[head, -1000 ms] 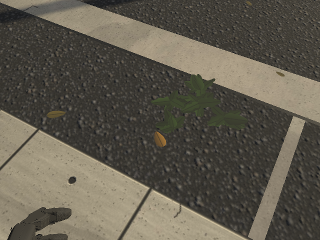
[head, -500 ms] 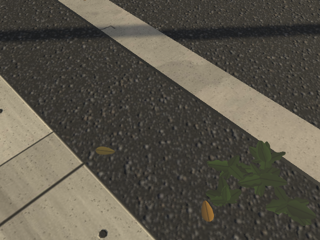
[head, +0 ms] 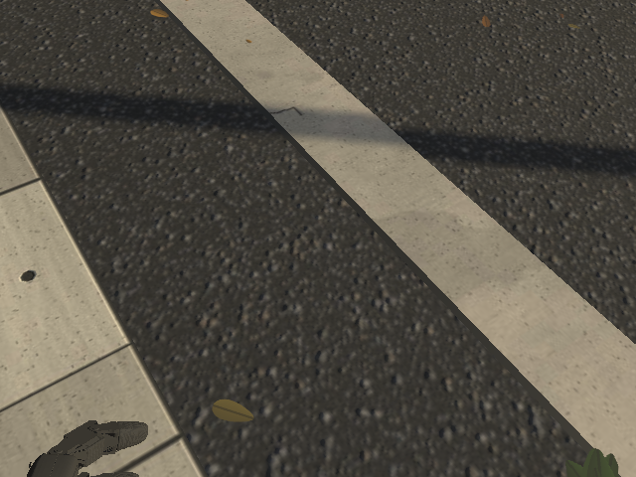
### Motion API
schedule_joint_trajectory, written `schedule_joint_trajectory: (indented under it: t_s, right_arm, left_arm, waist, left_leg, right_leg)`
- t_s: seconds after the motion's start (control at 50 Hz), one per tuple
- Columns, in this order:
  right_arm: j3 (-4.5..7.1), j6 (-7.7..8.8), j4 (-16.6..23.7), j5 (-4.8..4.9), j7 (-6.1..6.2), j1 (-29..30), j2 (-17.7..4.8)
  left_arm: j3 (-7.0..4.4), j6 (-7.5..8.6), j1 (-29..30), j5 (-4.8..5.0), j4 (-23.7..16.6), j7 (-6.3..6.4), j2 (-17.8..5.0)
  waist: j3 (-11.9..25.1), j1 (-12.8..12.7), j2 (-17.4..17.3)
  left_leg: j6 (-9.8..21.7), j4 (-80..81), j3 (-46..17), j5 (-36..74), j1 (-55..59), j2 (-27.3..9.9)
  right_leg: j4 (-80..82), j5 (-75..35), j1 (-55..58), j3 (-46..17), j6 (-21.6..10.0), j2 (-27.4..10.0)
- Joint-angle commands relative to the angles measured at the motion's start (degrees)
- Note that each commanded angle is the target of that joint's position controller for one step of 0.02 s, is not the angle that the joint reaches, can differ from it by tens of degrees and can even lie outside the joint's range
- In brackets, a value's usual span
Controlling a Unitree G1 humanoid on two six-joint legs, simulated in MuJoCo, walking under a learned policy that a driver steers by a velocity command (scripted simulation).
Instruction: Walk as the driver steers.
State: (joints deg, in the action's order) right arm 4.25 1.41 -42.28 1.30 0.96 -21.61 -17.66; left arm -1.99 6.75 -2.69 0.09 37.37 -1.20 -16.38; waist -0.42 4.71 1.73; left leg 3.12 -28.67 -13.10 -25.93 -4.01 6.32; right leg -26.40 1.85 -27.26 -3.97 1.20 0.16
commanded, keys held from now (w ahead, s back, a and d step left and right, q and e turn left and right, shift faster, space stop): w+q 0.04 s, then w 0.30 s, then w+e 0.58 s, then e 0.08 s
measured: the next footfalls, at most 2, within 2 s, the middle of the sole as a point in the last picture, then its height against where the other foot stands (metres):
left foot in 0.50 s outside the picture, level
right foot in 1.02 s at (349, 380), level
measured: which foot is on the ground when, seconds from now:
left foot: down 0.00-0.00, up 0.02-0.48, down 0.50-1.00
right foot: down 0.00-0.50, up 0.52-1.00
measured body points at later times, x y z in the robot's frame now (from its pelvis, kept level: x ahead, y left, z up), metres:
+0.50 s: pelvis +0.27 +0.03 +0.00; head +0.30 +0.04 +0.45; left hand +0.21 +0.31 -0.13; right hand +0.54 -0.16 -0.05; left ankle +0.37 +0.15 -0.73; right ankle +0.13 -0.13 -0.72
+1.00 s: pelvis +0.52 +0.02 +0.00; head +0.56 +0.00 +0.44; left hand +0.78 +0.21 -0.08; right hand +0.49 -0.27 -0.13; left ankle +0.37 +0.16 -0.72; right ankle +0.64 -0.10 -0.72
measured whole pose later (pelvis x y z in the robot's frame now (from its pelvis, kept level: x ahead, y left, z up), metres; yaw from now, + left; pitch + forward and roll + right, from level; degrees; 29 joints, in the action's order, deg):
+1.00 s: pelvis +0.52 +0.02 +0.00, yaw -11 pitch +2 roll +2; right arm 4.7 2.5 -49.2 1.1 1.0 -19.0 -16.8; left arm -2.8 1.6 -3.7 0.7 38.0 -3.5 -15.5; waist -2.6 4.0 1.8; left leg -2.7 -22.0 15.9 -25.5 5.2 -2.6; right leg -34.1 4.7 -30.9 2.8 -5.0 -2.1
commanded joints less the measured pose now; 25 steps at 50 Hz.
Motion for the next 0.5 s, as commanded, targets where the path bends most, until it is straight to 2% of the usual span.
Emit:
schedule_joint_trajectory:
  t_s: [0.02, 0.04, 0.06, 0.08, 0.1, 0.12, 0.14, 0.18, 0.24, 0.28, 0.34, 0.36, 0.4, 0.44, 0.46, 0.48, 0.5]
  right_arm:
    - [-0.31, 0.9, 4.9, -1.63, -0.17, -0.5, -1.2]
    - [-0.92, 1.45, 6.4, 0.63, -0.3, -6.6, -0.6]
    - [0.24, 1.34, 4.5, 1.26, -0.07, -3.8, -6.5]
    - [0.8, 1.09, 5.4, 0.71, -0.09, 2.4, -8.4]
    - [0.66, 0.97, 6.0, -0.16, -0.06, 5.5, -7.4]
    - [0.67, 1.16, 6.6, -0.57, -0.28, 7.0, -6.3]
    - [0.54, 1.18, 6.6, -0.24, -0.6, 6.4, -5.1]
    - [0.1, 1.01, 6.2, -0.04, -0.93, 5.8, -3.1]
    - [-0.89, 1.28, 7.6, -1.0, -1.27, 10.1, -1.4]
    - [-1.48, 1.84, 8.0, -0.95, -1.82, 13.4, -0.6]
    - [-1.77, 2.49, 8.9, -0.56, -2.49, 18.7, -0.5]
    - [-1.73, 2.66, 9.5, -0.45, -2.62, 20.7, -0.7]
    - [-1.42, 3.09, 10.6, -0.22, -2.97, 22.8, -1.5]
    - [-0.7, 3.59, 10.4, -0.21, -3.16, 21.0, -3.2]
    - [0.07, 3.74, 9.2, -0.42, -2.97, 16.8, -4.4]
    - [1.47, 3.7, 6.9, -0.85, -2.42, 9.4, -6.9]
    - [2.8, 3.48, 5.4, -1.91, -1.6, -0.9, -11.2]
  left_arm:
    - [-4.96, 1.08, -17.4, -1.07, -1.0, 0.89, -13.6]
    - [-5.68, 0.13, -20.6, -0.78, 1.4, 0.34, -16.0]
    - [-4.39, 0.04, -18.6, 0.06, 0.3, 0.27, -10.1]
    - [-3.58, -0.27, -15.9, 0.01, 0.3, 0.48, -7.6]
    - [-3.03, -0.48, -13.6, -0.66, 0.3, 0.35, -6.7]
    - [-2.68, -0.54, -12.2, -0.9, 1.0, 0.33, -5.7]
    - [-2.38, -0.36, -11.7, -1.1, 1.4, 0.39, -5.0]
    - [-2.31, 0.03, -11.9, -0.39, 2.6, 0.27, -4.5]
    - [-3.07, 0.06, -12.9, 0.27, 4.3, 0.35, -7.3]
    - [-3.28, -0.43, -13.3, 0.51, 5.1, 0.49, -8.4]
    - [-3.41, -1.13, -15.8, 1.07, 6.8, 0.57, -9.6]
    - [-3.41, -1.41, -17.4, 1.37, 7.6, 0.52, -9.8]
    - [-3.47, -2.1, -19.1, 1.78, 8.8, 0.56, -10.3]
    - [-3.78, -2.82, -18.9, 1.92, 9.4, 0.87, -11.4]
    - [-3.74, -3.06, -17.9, 2.0, 9.4, 1.06, -11.6]
    - [-3.18, -3.03, -18.1, 1.69, 9.3, 1.13, -10.2]
    - [-1.67, -2.75, -17.3, 0.3, 7.6, 1.11, -6.5]
  waist:
    - [16.8, -9.6, 2.5]
    - [20.7, -6.8, 21.2]
    - [14.3, -8.6, 11.1]
    - [7.1, -9.6, 5.6]
    - [3.3, -8.8, 1.5]
    - [0.7, -7.6, 1.6]
    - [0.2, -6.3, 3.5]
    - [0.4, -5.4, 4.5]
    - [-0.6, -5.8, 2.8]
    - [-0.9, -6.8, 2.3]
    - [-1.5, -8.9, 2.4]
    - [-2.0, -9.5, 2.4]
    - [-2.8, -9.3, 2.8]
    - [-2.2, -7.1, 3.4]
    - [0.0, -4.1, 3.2]
    - [4.9, -0.6, 2.2]
    - [13.6, 3.8, -3.1]
  left_leg:
    - [1.4, -24.8, -1.6, 9.5, -17.5, -4.0]
    - [-1.2, -40.6, 3.3, -9.6, -36.0, -0.4]
    - [-1.8, -46.3, 1.3, -5.1, -40.6, -4.6]
    - [-2.0, -46.6, 3.5, 0.3, -41.1, -6.1]
    - [-2.1, -45.0, 4.7, 3.8, -39.0, -7.8]
    - [-2.1, -42.0, 4.5, 6.0, -37.7, -9.1]
    - [-2.0, -39.7, 4.8, 7.1, -35.0, -10.2]
    - [-2.2, -35.4, 6.4, 7.4, -33.4, -10.6]
    - [-3.1, -25.5, 8.4, 12.2, -35.1, -11.9]
    - [-3.4, -17.9, 9.9, 18.4, -33.4, -12.0]
    - [-3.5, -9.0, 12.2, 24.8, -29.0, -10.4]
    - [-3.4, -7.2, 12.4, 25.2, -28.0, -9.9]
    - [-2.6, -3.9, 12.2, 23.6, -27.0, -9.1]
    - [-1.4, -0.7, 12.2, 21.4, -22.6, -8.1]
    - [-0.3, 1.7, 13.1, 21.8, -15.6, -7.0]
    - [1.1, 2.2, 13.3, 22.2, -3.9, -6.9]
    - [4.6, 0.3, 3.0, 22.4, 12.5, -17.4]
  right_leg:
    - [-1.4, 4.7, 37.6, -14.7, -8.4, -15.1]
    - [6.9, 22.6, 48.6, -42.1, -16.0, -24.9]
    - [10.0, 35.0, 43.7, -41.5, -14.3, -23.1]
    - [10.7, 30.7, 36.1, -31.9, -12.1, -20.6]
    - [11.2, 21.8, 29.2, -25.0, -11.5, -18.0]
    - [12.2, 15.4, 24.7, -20.2, -11.8, -15.9]
    - [13.4, 11.3, 21.8, -16.3, -11.5, -14.2]
    - [15.1, 6.0, 20.4, -11.6, -12.5, -12.9]
    - [17.4, -0.4, 20.6, -7.9, -14.2, -13.8]
    - [18.1, -2.5, 20.6, -4.3, -13.7, -12.8]
    - [17.7, -3.5, 20.5, -0.7, -12.3, -11.8]
    - [17.3, -3.6, 20.8, -1.3, -12.2, -12.2]
    - [15.7, -4.3, 22.9, -3.0, -11.7, -13.6]
    - [12.6, -7.1, 24.4, -4.3, -10.6, -14.6]
    - [8.1, -12.7, 23.5, -3.2, -9.4, -13.5]
    - [-0.8, -16.5, 20.3, -1.1, -7.7, -10.5]
    - [-17.7, -3.9, 9.9, 1.6, -5.1, -6.9]
Keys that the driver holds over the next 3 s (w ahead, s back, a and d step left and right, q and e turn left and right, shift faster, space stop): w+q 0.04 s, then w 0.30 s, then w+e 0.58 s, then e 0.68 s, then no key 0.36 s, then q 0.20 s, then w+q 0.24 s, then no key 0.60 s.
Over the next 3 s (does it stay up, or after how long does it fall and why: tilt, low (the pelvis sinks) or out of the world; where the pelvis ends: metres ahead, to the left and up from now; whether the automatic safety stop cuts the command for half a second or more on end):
stays up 0.87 -0.03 0.01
